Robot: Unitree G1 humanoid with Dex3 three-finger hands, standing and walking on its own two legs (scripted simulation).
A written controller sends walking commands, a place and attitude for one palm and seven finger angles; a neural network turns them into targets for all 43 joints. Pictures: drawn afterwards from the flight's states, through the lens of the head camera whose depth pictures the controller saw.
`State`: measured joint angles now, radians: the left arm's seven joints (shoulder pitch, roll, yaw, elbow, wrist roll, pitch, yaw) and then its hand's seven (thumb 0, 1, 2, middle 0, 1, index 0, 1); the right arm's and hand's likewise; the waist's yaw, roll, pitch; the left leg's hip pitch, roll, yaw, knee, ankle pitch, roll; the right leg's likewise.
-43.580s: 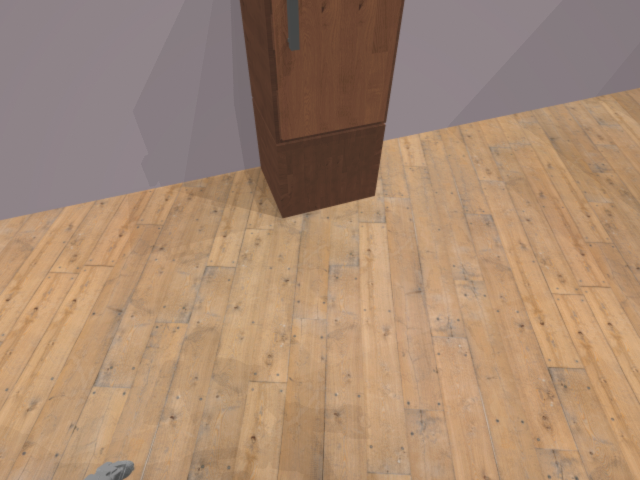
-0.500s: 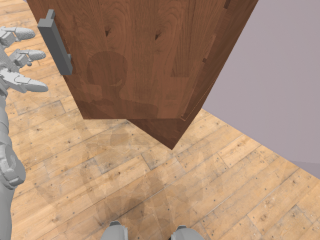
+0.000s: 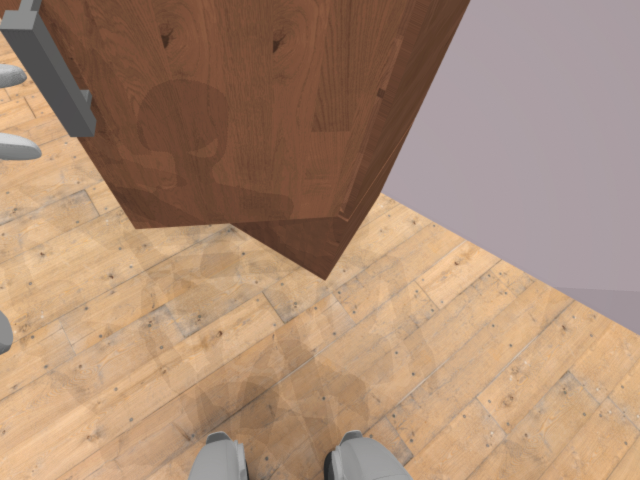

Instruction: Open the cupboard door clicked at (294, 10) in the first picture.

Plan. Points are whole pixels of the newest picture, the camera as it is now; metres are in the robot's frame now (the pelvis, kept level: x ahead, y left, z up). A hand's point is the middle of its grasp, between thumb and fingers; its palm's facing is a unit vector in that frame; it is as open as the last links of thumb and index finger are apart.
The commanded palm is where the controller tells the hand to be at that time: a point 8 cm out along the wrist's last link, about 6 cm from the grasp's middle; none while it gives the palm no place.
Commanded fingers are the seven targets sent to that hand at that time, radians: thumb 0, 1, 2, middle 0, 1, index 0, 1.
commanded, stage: move the hooked fingers beside the handle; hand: left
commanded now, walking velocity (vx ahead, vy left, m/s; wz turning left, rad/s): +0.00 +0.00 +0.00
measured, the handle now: (59, 68) +0.57 +0.24 +0.12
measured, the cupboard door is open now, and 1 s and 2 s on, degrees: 39 39 39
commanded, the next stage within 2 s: slide the fingers in behind the handle in 0.26 s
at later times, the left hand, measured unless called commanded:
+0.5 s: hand (1, 104) +0.51 +0.28 +0.12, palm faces +0.03 -1.00 +0.00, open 14.0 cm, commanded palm +0.49 +0.31 +0.12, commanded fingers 0.00 -0.50 0.30 -0.30 -1.20 -0.30 -1.20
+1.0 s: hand (52, 101) +0.51 +0.23 +0.12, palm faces +0.02 -1.00 +0.00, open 14.0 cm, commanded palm +0.49 +0.28 +0.12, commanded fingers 0.00 -0.50 0.30 -0.30 -1.20 -0.30 -1.20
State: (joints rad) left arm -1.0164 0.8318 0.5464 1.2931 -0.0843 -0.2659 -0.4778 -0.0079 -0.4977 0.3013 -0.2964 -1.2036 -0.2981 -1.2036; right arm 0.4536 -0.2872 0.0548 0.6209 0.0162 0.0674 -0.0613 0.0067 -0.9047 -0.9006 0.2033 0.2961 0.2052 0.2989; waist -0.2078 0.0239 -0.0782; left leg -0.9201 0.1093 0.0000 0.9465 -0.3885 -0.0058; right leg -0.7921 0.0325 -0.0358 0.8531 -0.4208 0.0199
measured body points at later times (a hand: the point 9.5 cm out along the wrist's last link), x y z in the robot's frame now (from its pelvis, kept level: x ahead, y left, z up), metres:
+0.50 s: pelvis +0.01 +0.01 +0.00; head +0.13 +0.04 +0.43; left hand +0.51 +0.34 +0.12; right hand +0.02 -0.26 -0.10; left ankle +0.02 +0.12 -0.68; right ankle -0.01 -0.14 -0.68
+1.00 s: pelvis +0.01 +0.00 +0.00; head +0.12 +0.02 +0.44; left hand +0.51 +0.29 +0.13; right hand +0.00 -0.27 -0.10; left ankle +0.02 +0.12 -0.68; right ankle -0.01 -0.14 -0.68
